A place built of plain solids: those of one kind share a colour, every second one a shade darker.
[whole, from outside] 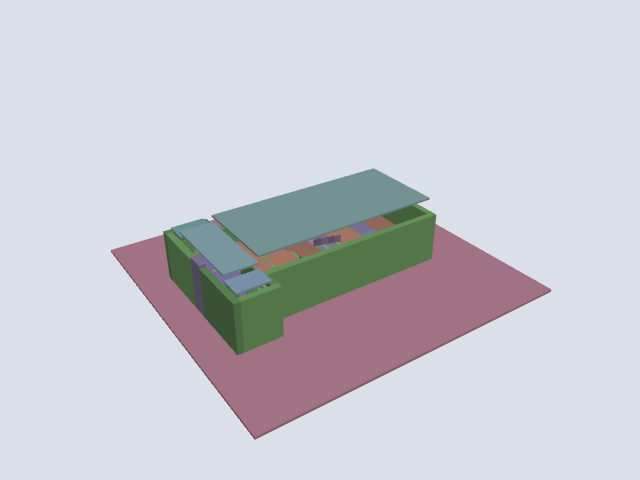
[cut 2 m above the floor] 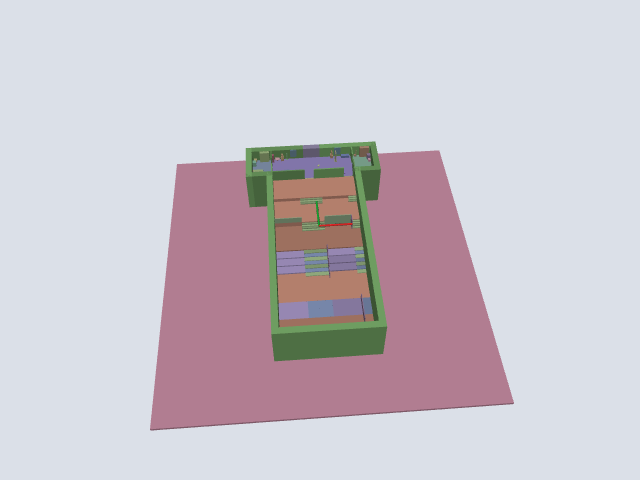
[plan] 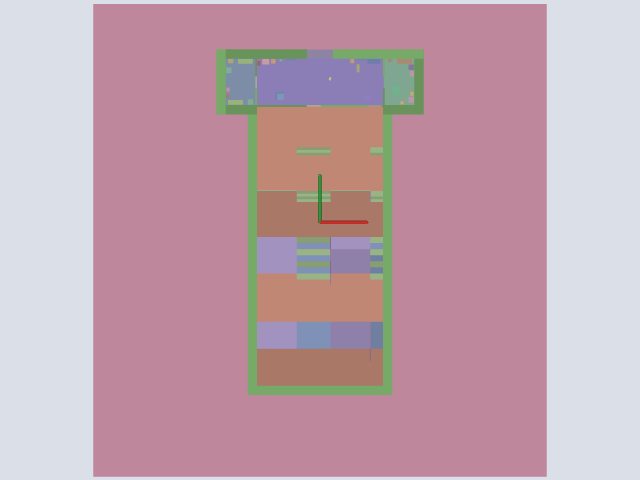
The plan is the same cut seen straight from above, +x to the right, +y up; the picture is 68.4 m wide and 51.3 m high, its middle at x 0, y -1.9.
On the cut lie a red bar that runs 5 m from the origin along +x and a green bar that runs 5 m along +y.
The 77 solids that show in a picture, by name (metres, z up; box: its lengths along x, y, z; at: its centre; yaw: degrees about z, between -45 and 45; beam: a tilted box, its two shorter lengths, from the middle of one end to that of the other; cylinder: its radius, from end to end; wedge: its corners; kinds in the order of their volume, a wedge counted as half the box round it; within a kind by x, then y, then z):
{
 "floor_gang_1": {"box": [13.65, 4.05, 2.96], "at": [0.0, -15.55, -3.83]},
 "floor_gang_2": {"box": [13.65, 5.15, 2.96], "at": [0.0, -8.05, -3.83]},
 "floor_gang_3": {"box": [13.65, 4.9, 3.8], "at": [0.0, 0.88, -3.41]},
 "floor_gang_4": {"box": [13.65, 4.7, 4.69], "at": [0.0, 5.67, -2.96]},
 "floor_gang_5": {"box": [13.65, 4.4, 5.31], "at": [0.0, 10.22, -2.65]},
 "wall_1": {"box": [1.0, 6.95, 8.09], "at": [-10.58, 15.0, -1.26]},
 "wall_2": {"box": [4.35, 1.0, 8.09], "at": [-8.9, 12.02, -1.26]},
 "wall_3": {"box": [5.15, 1.0, 8.09], "at": [-8.5, 17.98, -1.26]},
 "wall_4": {"box": [1.0, 31.0, 8.09], "at": [-7.23, -2.98, -1.26]},
 "wall_5": {"box": [6.33, 1.0, 8.09], "at": [-4.56, 17.98, -1.26]},
 "wall_6": {"box": [5.5, 0.2, 8.09], "at": [-4.18, 12.43, -1.26]},
 "wall_7": {"box": [15.45, 1.0, 8.09], "at": [0.0, -17.98, -1.26]},
 "wall_8": {"box": [5.0, 0.2, 8.09], "at": [2.58, 12.43, -1.26]},
 "wall_9": {"box": [6.33, 1.0, 8.09], "at": [4.56, 17.98, -1.26]},
 "wall_10": {"box": [0.2, 2.08, 8.09], "at": [6.83, 16.64, -1.26]},
 "wall_11": {"box": [1.0, 31.0, 8.09], "at": [7.23, -2.98, -1.26]},
 "wall_12": {"box": [5.15, 1.0, 8.09], "at": [8.5, 17.98, -1.26]},
 "wall_13": {"box": [4.35, 1.0, 8.09], "at": [8.9, 12.02, -1.26]},
 "wall_14": {"box": [1.0, 6.95, 8.09], "at": [10.58, 15.0, -1.26]},
 "ground_under_all_1": {"box": [48.46, 50.53, 0.4], "at": [0.0, -1.94, -5.46]},
 "floor_foyer_1": {"box": [13.65, 5.15, 5.31], "at": [0.0, 15.0, -2.65]},
 "step_tier_1": {"box": [4.35, 1.45, 2.96], "at": [-4.65, -12.8, -3.83]},
 "step_tier_2": {"box": [4.35, 1.45, 2.96], "at": [-4.65, -11.35, -3.83]},
 "step_tier_3": {"box": [4.35, 1.3, 3.17], "at": [-4.65, -4.83, -3.73]},
 "step_tier_4": {"box": [4.35, 1.3, 3.38], "at": [-4.65, -3.52, -3.62]},
 "step_tier_5": {"box": [4.35, 1.3, 3.59], "at": [-4.65, -2.23, -3.52]},
 "step_tier_6": {"box": [4.25, 1.45, 2.96], "at": [3.25, -12.8, -3.83]},
 "step_tier_7": {"box": [4.25, 1.45, 2.96], "at": [3.25, -11.35, -3.83]},
 "step_tier_8": {"box": [4.25, 1.3, 3.17], "at": [3.25, -4.83, -3.73]},
 "step_tier_9": {"box": [4.25, 1.3, 3.38], "at": [3.25, -3.52, -3.62]},
 "step_tier_10": {"box": [4.25, 1.3, 3.59], "at": [3.25, -2.23, -3.52]},
 "ceil_hall_1": {"box": [13.65, 30.0, 0.3], "at": [0.0, -2.58, 5.4]},
 "step_aisle_1": {"box": [3.6, 1.45, 2.96], "at": [-0.68, -12.8, -3.83]},
 "step_aisle_2": {"box": [3.6, 1.45, 2.96], "at": [-0.68, -11.35, -3.83]},
 "step_aisle_3": {"box": [3.6, 1.3, 3.17], "at": [-0.68, -4.83, -3.73]},
 "step_aisle_4": {"box": [3.6, 1.3, 3.38], "at": [-0.68, -3.52, -3.62]},
 "step_aisle_5": {"box": [3.6, 1.3, 3.59], "at": [-0.68, -2.23, -3.52]},
 "step_aisle_6": {"box": [1.45, 1.45, 2.96], "at": [6.1, -12.8, -3.83]},
 "step_aisle_7": {"box": [1.45, 1.45, 2.96], "at": [6.1, -11.35, -3.83]},
 "step_aisle_8": {"box": [1.45, 1.3, 3.17], "at": [6.1, -4.83, -3.73]},
 "step_aisle_9": {"box": [1.45, 1.3, 3.38], "at": [6.1, -3.52, -3.62]},
 "step_aisle_10": {"box": [1.45, 1.3, 3.59], "at": [6.1, -2.23, -3.52]},
 "floor_cloaks_1": {"box": [3.35, 5.15, 5.31], "at": [8.5, 15.0, -2.65]},
 "floor_store_1": {"box": [3.35, 5.15, 5.31], "at": [-8.5, 15.0, -2.65]},
 "tread_1": {"box": [3.6, 0.65, 3.06], "at": [-0.68, -5.8, -3.78]},
 "tread_2": {"box": [3.6, 0.65, 3.27], "at": [-0.68, -4.5, -3.67]},
 "tread_3": {"box": [3.6, 0.65, 3.48], "at": [-0.68, -3.2, -3.57]},
 "tread_4": {"box": [3.6, 0.65, 3.69], "at": [-0.68, -1.9, -3.46]},
 "tread_5": {"box": [3.6, 0.29, 3.98], "at": [-0.68, 2.31, -3.32]},
 "tread_6": {"box": [3.6, 0.29, 4.16], "at": [-0.68, 2.6, -3.23]},
 "tread_7": {"box": [3.6, 0.29, 4.33], "at": [-0.68, 2.89, -3.14]},
 "tread_8": {"box": [3.6, 0.29, 4.51], "at": [-0.68, 3.18, -3.05]},
 "tread_9": {"box": [3.6, 0.3, 4.84], "at": [-0.68, 7.28, -2.89]},
 "tread_10": {"box": [3.6, 0.3, 5.0], "at": [-0.68, 7.58, -2.81]},
 "tread_11": {"box": [3.6, 0.3, 5.16], "at": [-0.68, 7.88, -2.73]},
 "tread_12": {"box": [1.45, 0.65, 3.06], "at": [6.1, -5.8, -3.78]},
 "tread_13": {"box": [1.45, 0.65, 3.27], "at": [6.1, -4.5, -3.67]},
 "tread_14": {"box": [1.45, 0.65, 3.48], "at": [6.1, -3.2, -3.57]},
 "tread_15": {"box": [1.45, 0.65, 3.69], "at": [6.1, -1.9, -3.46]},
 "door_leaf_1": {"box": [2.8, 0.97, 8.58], "at": [0.0, 17.99, -1.02]},
 "ceil_foyer_1": {"box": [13.65, 5.15, 0.3], "at": [0.0, 15.0, 4.35]},
 "rail_lip_1": {"box": [4.35, 0.12, 5.74], "at": [-4.65, 3.38, -2.44]},
 "rail_lip_2": {"box": [4.25, 0.12, 5.74], "at": [3.25, 3.38, -2.44]},
 "ceil_cloaks_1": {"box": [3.35, 5.15, 0.3], "at": [8.5, 15.0, 3.4]},
 "ceil_store_1": {"box": [3.35, 5.15, 0.3], "at": [-8.5, 15.0, 3.4]},
 "step_strewn_rostrum_low_1": {"box": [0.77, 1.03, 5.46], "at": [8.15, 14.07, -2.58]},
 "shelves_store_1": {"box": [1.6, 0.5, 2.0], "at": [-9.03, 12.8, 1.0]},
 "shelves_store_2": {"box": [1.6, 0.5, 2.0], "at": [-7.97, 17.2, 1.0]},
 "wall_sep_1": {"box": [0.12, 1.2, 4.22], "at": [1.12, -6.08, -3.2]},
 "wall_sep_2": {"box": [0.12, 1.3, 4.43], "at": [1.12, -4.83, -3.1]},
 "wall_sep_3": {"box": [0.12, 1.3, 4.64], "at": [1.12, -3.52, -2.99]},
 "wall_sep_4": {"box": [0.12, 1.3, 4.85], "at": [1.12, -2.23, -2.88]},
 "shelves_cloaks_1": {"box": [1.6, 0.5, 2.0], "at": [9.03, 17.2, 1.0]},
 "poster_case_foyer_1": {"box": [1.1, 0.14, 1.6], "at": [-3.08, 17.38, 1.3]},
 "poster_case_foyer_2": {"box": [1.1, 0.14, 1.6], "at": [4.42, 17.38, 1.3]},
 "bench_foyer_1": {"box": [1.4, 0.5, 0.46], "at": [5.78, 17.2, 0.22]},
 "low_table_foyer_1": {"box": [0.76, 0.6, 0.04], "at": [-5.8, 17.14, 0.41]}
}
